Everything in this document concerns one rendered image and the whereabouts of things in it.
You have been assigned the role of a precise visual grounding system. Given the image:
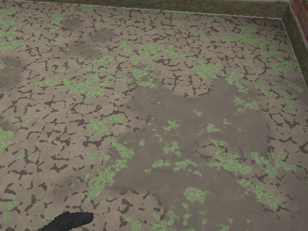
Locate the left robot hand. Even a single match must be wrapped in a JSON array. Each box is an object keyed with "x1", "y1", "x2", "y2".
[{"x1": 40, "y1": 211, "x2": 94, "y2": 231}]

